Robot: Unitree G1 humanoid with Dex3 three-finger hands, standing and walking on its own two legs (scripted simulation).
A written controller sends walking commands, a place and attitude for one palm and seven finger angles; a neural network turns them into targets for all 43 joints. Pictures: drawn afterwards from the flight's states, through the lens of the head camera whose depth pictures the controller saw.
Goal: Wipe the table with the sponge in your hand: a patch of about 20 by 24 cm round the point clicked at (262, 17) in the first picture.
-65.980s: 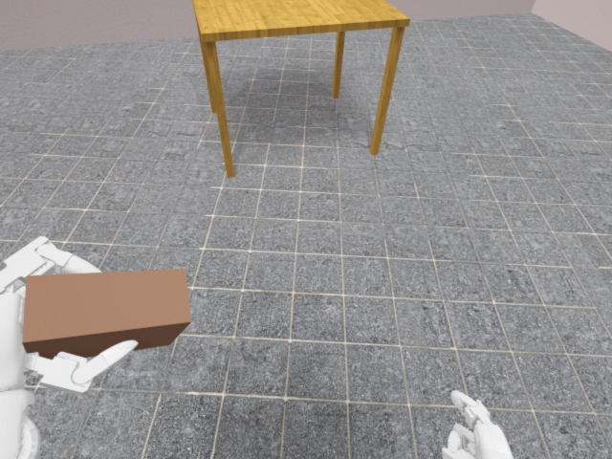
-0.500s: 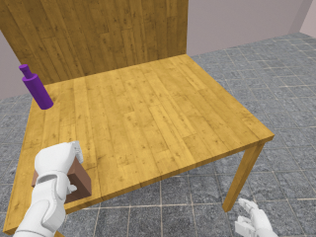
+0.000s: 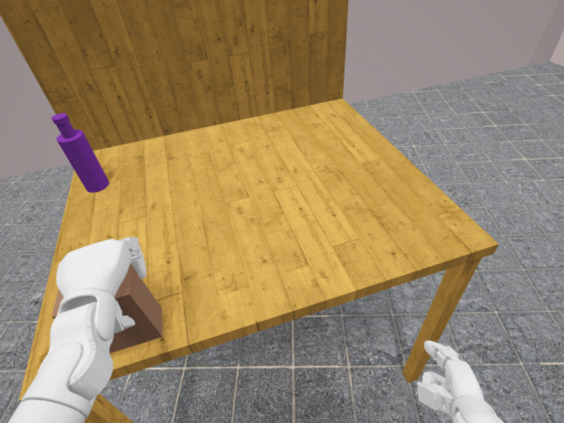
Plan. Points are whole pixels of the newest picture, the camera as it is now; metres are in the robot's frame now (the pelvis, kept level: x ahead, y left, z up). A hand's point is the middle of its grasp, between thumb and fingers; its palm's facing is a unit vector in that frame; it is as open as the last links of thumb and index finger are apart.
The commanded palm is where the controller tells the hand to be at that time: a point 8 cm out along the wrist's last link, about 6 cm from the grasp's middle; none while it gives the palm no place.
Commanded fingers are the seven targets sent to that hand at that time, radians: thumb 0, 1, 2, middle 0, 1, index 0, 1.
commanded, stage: lift the sponge slowly off the table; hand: left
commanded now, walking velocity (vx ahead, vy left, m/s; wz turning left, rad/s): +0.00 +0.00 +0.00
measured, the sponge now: (120, 319) +0.25 +0.30 +0.01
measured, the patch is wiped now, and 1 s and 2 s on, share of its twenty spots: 1.00 1.00 1.00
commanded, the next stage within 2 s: bring the sponge back beside the body in 1.20 s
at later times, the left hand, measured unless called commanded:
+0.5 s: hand (119, 270) +0.27 +0.27 +0.11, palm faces +0.05 -0.10 -0.99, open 9.5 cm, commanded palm +0.24 +0.28 +0.18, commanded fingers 0.00 0.10 1.30 -1.20 -1.60 -1.20 -1.60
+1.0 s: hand (112, 253) +0.27 +0.27 +0.14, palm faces +0.09 -0.07 -0.99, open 9.5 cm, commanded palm +0.24 +0.27 +0.22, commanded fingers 0.00 0.10 1.30 -1.20 -1.60 -1.20 -1.60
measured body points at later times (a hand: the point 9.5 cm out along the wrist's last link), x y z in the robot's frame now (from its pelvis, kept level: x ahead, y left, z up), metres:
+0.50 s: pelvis -0.01 +0.00 +0.00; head -0.04 -0.04 +0.45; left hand +0.26 +0.27 +0.16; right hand +0.23 -0.20 -0.08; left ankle +0.03 +0.11 -0.74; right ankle -0.03 -0.08 -0.74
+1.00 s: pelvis -0.01 -0.01 +0.00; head -0.04 -0.05 +0.45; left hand +0.27 +0.27 +0.20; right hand +0.24 -0.21 -0.07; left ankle +0.03 +0.11 -0.74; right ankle -0.03 -0.08 -0.74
